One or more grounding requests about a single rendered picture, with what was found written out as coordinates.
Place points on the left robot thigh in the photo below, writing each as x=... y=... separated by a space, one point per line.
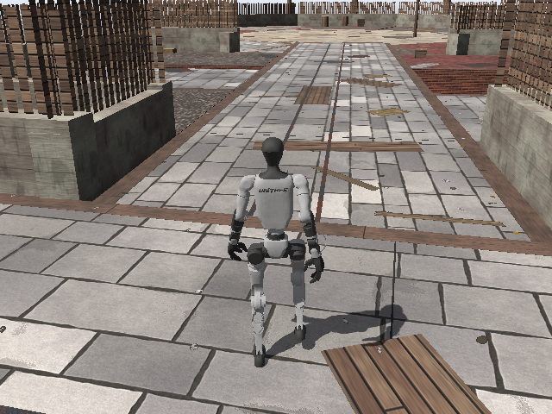
x=256 y=263

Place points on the right robot thigh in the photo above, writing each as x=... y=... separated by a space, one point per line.
x=297 y=250

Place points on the robot thigh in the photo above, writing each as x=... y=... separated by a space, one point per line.
x=256 y=263
x=297 y=250

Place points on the right robot upper arm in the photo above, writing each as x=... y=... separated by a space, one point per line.
x=304 y=198

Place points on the right robot forearm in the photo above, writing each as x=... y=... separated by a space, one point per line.
x=311 y=237

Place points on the right robot hand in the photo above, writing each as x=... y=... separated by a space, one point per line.
x=319 y=265

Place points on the left robot forearm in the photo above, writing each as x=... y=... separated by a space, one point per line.
x=236 y=229

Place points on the left robot upper arm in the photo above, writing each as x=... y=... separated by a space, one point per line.
x=247 y=183

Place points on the left robot hand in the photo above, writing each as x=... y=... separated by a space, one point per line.
x=233 y=248

